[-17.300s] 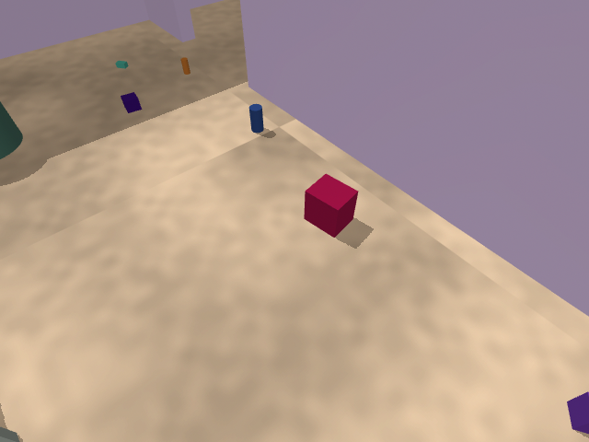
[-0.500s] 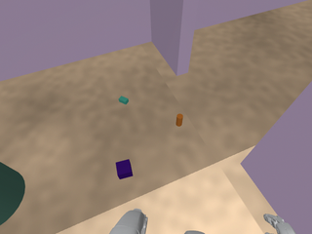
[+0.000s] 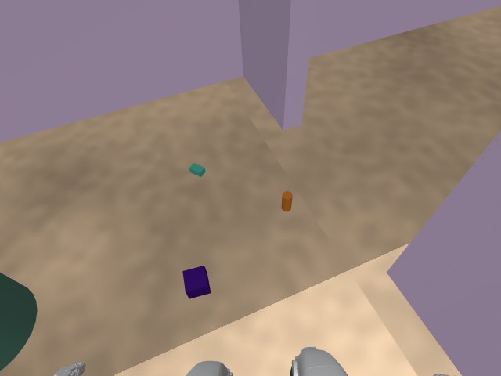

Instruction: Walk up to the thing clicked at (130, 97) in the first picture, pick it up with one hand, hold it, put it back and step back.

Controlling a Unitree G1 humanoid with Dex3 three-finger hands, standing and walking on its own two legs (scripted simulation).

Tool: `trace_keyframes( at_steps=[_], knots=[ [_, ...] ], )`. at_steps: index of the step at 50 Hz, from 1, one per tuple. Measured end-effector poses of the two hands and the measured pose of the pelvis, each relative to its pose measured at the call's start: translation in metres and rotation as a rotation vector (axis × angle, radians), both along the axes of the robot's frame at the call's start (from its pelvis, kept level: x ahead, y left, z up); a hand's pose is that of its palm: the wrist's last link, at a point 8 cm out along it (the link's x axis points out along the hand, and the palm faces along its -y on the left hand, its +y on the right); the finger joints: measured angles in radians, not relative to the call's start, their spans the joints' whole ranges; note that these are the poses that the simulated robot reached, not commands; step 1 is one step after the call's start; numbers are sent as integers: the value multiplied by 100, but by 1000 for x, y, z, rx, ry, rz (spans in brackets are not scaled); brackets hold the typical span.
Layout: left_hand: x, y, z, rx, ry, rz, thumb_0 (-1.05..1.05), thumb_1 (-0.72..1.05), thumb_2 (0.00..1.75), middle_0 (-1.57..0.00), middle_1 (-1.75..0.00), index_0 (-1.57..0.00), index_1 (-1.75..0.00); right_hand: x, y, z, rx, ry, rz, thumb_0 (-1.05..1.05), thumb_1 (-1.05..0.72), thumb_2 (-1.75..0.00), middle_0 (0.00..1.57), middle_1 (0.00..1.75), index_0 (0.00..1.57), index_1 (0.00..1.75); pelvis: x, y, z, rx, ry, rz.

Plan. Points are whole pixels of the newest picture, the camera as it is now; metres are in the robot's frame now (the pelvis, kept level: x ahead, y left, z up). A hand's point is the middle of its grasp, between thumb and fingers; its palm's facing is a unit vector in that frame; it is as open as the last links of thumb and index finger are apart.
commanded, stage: walk up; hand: left
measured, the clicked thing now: (196, 282) +0.54 +0.23 -0.71
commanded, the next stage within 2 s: none
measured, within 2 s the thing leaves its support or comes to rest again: neither
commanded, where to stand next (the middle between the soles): +0.12 +0.02 m, yaw -5 degrees
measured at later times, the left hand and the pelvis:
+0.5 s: hand out of the picture +0.07 +0.32 -0.12, palm faces -0.07 -0.92 -0.38, open 7.4 cm; pelvis +0.01 +0.03 +0.02, yaw -1 degrees
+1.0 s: hand (100, 347) +0.21 +0.29 -0.14, palm faces -0.07 -0.91 -0.40, open 7.4 cm; pelvis +0.08 +0.02 +0.00, yaw -4 degrees
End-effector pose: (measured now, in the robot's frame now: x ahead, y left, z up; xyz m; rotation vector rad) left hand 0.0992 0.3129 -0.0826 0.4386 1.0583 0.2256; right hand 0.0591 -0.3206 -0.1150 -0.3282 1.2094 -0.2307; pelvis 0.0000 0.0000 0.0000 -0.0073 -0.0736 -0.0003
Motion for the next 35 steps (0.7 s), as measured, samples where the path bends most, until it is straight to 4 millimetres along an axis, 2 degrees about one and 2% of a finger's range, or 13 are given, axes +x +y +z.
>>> trace_keyframes(
  at_steps=[4, 9, 12, 14, 18, 22, 25, 28, 32, 35],
  knots=[
    [-10, 6, 7, 31, -11, 12, 0, 90, 89, -20, -30, -21, -30, 10, 5, -6, 15, -15, 35, 1, -90, -89, 21, 30, 20, 30, -12, 8, -1, 2, 8, 15],
    [-29, 35, 6, 63, -14, 37, 0, 90, 89, -21, -30, -21, -30, -1, 20, -9, 27, 12, 60, 0, -91, -89, 21, 30, 20, 30, -22, 21, -6, 11, 20, 33],
    [-41, 59, -3, 63, -1, 61, 0, 90, 89, -21, -30, -21, -30, -20, 31, -9, 9, 26, 59, 0, -90, -89, 21, 30, 20, 30, -28, 34, -13, 24, 22, 36],
    [-49, 66, -6, 52, 40, 74, 0, 90, 89, -20, -30, -21, -30, -40, 37, -3, 5, 23, 36, 0, -90, -89, 21, 30, 20, 30, -26, 40, -9, 18, 20, 23],
    [-52, 67, -1, -5, 94, 62, 1, 90, 89, -20, -30, -21, -30, -78, 40, 22, -14, 75, -23, 0, -90, -89, 21, 30, 20, 30, -16, 38, 11, 16, 14, 22],
    [-48, 61, 2, -49, 137, 46, 1, 91, 89, -20, -30, -21, -30, -93, 31, 42, -41, 117, -61, 1, -90, -89, 21, 30, 21, 30, 1, 33, 23, 10, 10, 0],
    [-37, 51, 1, -68, 167, 35, 1, 91, 89, -20, -30, -21, -30, -88, 19, 47, -60, 136, -67, 1, -90, -89, 21, 30, 21, 30, 15, 27, 24, 14, 16, -13],
    [-14, 34, -3, -73, 177, 8, 1, 91, 89, -20, -30, -21, -30, -70, 5, 43, -66, 137, -64, 1, -90, -89, 21, 30, 20, 30, 31, 18, 20, 23, 26, -28],
    [26, 6, -11, -67, 126, -24, 1, 91, 89, -20, -30, -21, -30, -32, -12, 22, -55, 113, -56, 1, -90, -89, 21, 30, 20, 30, 50, 2, 7, -1, 21, -38],
    [49, -12, -7, -88, 59, -37, 1, 91, 89, -20, -30, -21, -30, 3, -10, 17, -31, 73, -35, 1, -90, -89, 21, 30, 20, 30, 59, -3, 9, 16, 9, -39]
  ],
)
